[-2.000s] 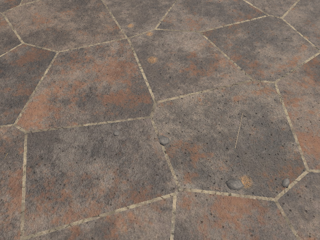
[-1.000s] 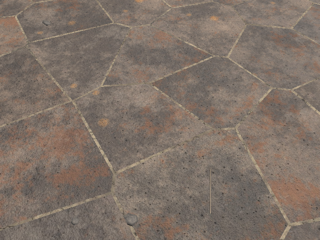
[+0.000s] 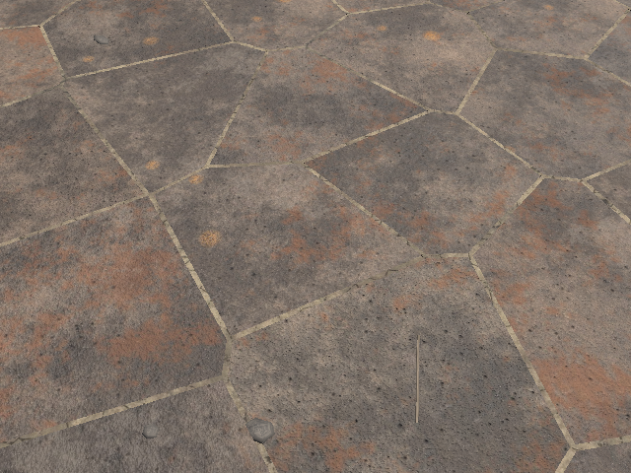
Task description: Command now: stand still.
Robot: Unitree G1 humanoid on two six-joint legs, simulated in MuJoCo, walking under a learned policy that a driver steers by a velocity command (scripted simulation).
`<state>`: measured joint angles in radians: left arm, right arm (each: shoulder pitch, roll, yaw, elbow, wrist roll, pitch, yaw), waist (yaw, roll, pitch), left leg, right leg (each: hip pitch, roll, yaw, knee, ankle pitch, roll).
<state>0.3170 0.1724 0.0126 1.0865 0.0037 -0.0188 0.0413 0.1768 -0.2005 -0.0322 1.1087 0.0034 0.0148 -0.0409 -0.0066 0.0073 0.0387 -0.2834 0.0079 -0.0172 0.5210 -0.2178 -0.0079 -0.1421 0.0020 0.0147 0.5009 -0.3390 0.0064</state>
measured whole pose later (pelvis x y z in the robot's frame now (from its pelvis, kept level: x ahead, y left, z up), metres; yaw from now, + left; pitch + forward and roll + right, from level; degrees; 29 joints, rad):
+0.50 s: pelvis +0.00 +0.00 +0.00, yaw +0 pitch -1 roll +0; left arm 0.35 0.16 0.01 1.10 0.00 -0.02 0.04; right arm 0.21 -0.19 -0.02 1.11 0.01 0.01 -0.04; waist 0.00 0.01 0.04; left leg -0.29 0.01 -0.02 0.52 -0.22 -0.01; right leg -0.14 0.00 0.01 0.50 -0.34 0.01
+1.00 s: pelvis +0.15 +0.03 +0.01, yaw +0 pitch +2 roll +0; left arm 0.15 0.25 0.06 0.92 -0.03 -0.10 -0.01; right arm 0.49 -0.16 -0.01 1.10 0.00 -0.09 -0.01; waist -0.06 -0.03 -0.02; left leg 0.02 -0.04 0.04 0.22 -0.27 0.05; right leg -0.65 -0.10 -0.01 0.94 -0.13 -0.04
